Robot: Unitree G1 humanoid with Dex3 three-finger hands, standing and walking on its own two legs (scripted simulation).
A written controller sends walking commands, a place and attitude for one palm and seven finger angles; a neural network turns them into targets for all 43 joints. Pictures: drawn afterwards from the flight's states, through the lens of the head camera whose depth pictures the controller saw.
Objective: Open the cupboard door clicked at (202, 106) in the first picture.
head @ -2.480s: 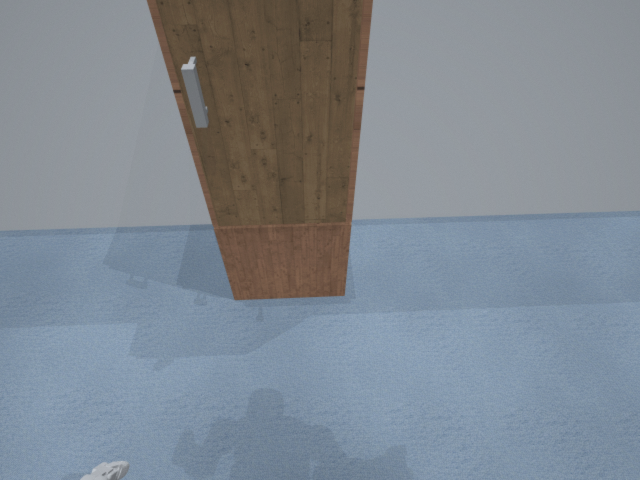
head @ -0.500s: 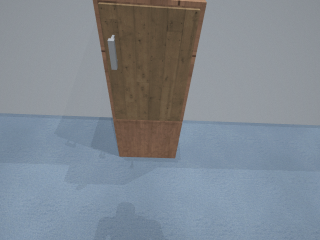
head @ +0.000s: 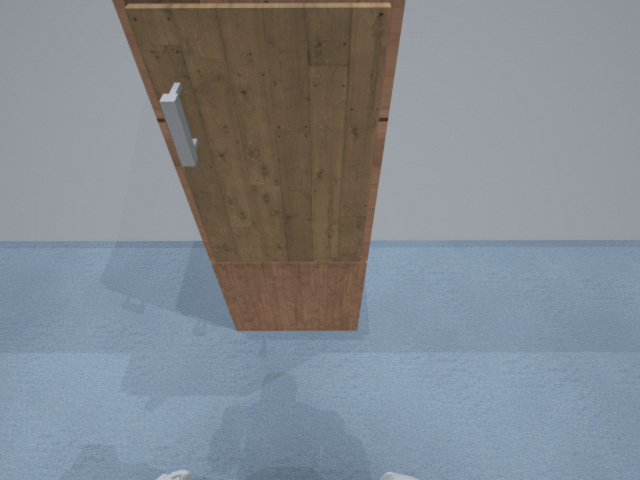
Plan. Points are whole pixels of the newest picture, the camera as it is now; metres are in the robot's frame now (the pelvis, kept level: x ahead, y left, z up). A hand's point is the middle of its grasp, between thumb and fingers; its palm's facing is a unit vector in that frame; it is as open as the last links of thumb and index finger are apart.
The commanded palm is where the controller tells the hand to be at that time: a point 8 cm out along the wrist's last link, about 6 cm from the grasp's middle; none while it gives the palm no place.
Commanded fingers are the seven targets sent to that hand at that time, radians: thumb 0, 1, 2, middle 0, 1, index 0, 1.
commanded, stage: come to a stop and stand still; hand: left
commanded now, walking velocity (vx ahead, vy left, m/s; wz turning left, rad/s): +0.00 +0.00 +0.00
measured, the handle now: (183, 125) +0.63 +0.25 +0.10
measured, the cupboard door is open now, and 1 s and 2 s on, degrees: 0 0 0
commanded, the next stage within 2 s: look again from close up in 1.00 s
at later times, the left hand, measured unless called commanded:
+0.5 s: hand out of the picture +0.04 +0.20 -0.16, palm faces +0.05 -0.97 -0.24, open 7.3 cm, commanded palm none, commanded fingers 0.00 0.90 0.90 -0.20 -0.30 -0.20 -0.30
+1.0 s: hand out of the picture +0.04 +0.15 -0.15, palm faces +0.00 -0.98 -0.19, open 7.3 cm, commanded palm none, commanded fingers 0.00 0.90 0.90 -0.20 -0.30 -0.20 -0.30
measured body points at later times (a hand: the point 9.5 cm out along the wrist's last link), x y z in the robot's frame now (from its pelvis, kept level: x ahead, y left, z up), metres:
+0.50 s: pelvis +0.04 +0.00 +0.01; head +0.06 +0.00 +0.46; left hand +0.04 +0.25 -0.14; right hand +0.15 -0.21 -0.13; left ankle +0.13 +0.13 -0.72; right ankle +0.01 -0.11 -0.70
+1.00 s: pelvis +0.01 -0.02 +0.02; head +0.02 -0.02 +0.47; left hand +0.04 +0.20 -0.14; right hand -0.04 -0.24 -0.14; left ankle +0.06 +0.13 -0.72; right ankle +0.01 -0.11 -0.72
